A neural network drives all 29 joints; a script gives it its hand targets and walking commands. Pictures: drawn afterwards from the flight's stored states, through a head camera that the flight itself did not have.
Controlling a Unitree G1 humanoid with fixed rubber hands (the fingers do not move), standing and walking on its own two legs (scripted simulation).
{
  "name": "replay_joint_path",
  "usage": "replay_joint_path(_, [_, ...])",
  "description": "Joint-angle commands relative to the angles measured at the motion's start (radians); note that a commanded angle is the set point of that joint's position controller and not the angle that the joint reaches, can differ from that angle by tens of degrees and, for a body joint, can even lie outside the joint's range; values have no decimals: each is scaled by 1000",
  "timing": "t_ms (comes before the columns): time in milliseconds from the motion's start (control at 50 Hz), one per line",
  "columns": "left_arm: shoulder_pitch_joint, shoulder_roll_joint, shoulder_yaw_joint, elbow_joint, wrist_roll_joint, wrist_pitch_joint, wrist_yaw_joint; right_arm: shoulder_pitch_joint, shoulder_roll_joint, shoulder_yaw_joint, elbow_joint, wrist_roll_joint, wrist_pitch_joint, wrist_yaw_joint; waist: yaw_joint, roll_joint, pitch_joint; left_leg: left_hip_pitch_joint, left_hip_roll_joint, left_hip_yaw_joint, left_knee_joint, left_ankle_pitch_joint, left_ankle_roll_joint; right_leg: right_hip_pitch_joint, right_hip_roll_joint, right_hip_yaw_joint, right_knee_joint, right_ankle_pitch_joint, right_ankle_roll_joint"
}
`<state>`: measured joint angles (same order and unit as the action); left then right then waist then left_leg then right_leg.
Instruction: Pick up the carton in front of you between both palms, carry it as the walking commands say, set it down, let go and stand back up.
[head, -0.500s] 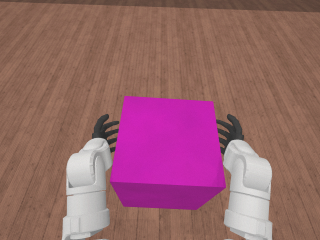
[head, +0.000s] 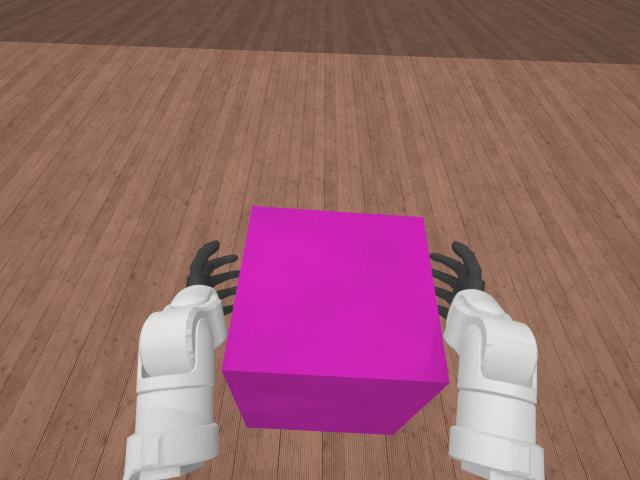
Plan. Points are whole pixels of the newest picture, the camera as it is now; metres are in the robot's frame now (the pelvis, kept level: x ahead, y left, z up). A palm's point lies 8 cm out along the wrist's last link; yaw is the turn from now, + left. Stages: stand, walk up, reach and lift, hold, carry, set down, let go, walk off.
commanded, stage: carry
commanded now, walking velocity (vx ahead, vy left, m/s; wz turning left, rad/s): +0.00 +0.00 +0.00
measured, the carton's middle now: (328, 330) +0.32 +0.00 +0.04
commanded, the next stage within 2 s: none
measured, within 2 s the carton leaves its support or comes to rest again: neither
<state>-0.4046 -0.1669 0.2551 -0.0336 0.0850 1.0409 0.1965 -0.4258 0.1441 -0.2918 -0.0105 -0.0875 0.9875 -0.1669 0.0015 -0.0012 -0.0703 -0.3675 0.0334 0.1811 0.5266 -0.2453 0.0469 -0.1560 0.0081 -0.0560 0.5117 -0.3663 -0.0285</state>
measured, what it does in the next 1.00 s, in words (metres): stands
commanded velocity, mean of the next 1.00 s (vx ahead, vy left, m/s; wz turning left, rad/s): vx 0.00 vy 0.00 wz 0.00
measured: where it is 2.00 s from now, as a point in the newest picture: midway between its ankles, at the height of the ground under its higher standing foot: outside the picture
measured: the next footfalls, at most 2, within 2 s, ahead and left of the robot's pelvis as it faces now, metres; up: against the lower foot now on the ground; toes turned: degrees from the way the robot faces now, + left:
none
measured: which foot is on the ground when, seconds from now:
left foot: down 0.00-1.00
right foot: down 0.00-1.00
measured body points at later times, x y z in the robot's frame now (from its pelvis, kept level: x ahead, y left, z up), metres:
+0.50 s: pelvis -0.03 +0.01 +0.00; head -0.03 +0.01 +0.45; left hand +0.30 +0.16 +0.10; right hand +0.31 -0.15 +0.10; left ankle +0.07 +0.09 -0.73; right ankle -0.06 -0.10 -0.73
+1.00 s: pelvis -0.02 +0.00 +0.00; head -0.04 +0.01 +0.45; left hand +0.31 +0.15 +0.10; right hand +0.31 -0.16 +0.10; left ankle +0.07 +0.09 -0.73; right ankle -0.06 -0.10 -0.73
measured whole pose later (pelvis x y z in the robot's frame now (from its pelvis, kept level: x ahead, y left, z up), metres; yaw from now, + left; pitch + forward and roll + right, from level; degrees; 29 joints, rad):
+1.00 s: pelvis -0.02 +0.00 +0.00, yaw +0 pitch +1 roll +0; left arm -0.44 -0.17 0.28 0.00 0.09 1.05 0.20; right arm -0.46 0.14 -0.31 0.02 -0.08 0.99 -0.17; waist -0.01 0.00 -0.06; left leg -0.40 0.03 0.18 0.49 -0.19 0.05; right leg -0.22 0.01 -0.06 0.53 -0.33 -0.02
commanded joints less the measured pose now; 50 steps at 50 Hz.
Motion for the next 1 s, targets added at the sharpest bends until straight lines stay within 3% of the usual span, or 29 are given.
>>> replay_joint_path(0, [-637,-726,-564,-31,-150,-35,2,-537,724,564,15,140,34,-1,-7,-14,-230,218,128,-168,-91,87,8,-112,-124,103,-128,82,-27])
replay_joint_path(240, [-680,-759,-567,-50,-160,-44,8,-568,768,571,15,168,26,5,-8,23,-290,222,142,-192,-148,15,7,-105,-105,89,-96,45,-30])
replay_joint_path(520, [-638,-740,-581,-64,-162,-41,0,-534,741,579,-20,150,28,3,-10,-4,-324,237,137,-171,-98,142,15,-103,-122,102,-85,112,-26])
replay_joint_path(980, [-661,-744,-568,-50,-162,-41,4,-551,756,571,6,155,27,1,-9,-3,-320,232,133,-161,-76,170,11,-98,-127,108,-83,151,-26])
